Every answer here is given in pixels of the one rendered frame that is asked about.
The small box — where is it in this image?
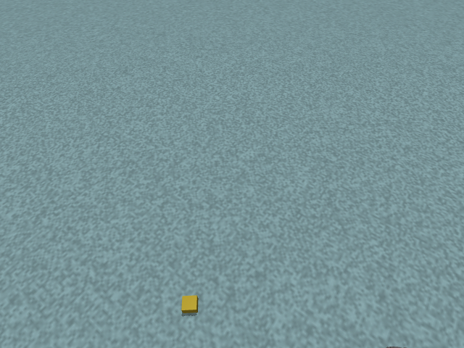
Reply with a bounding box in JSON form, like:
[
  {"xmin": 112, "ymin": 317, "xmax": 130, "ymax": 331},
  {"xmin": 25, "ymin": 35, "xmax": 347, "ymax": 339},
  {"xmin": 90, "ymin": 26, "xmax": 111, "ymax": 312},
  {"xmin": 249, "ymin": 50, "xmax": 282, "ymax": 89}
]
[{"xmin": 181, "ymin": 295, "xmax": 198, "ymax": 313}]

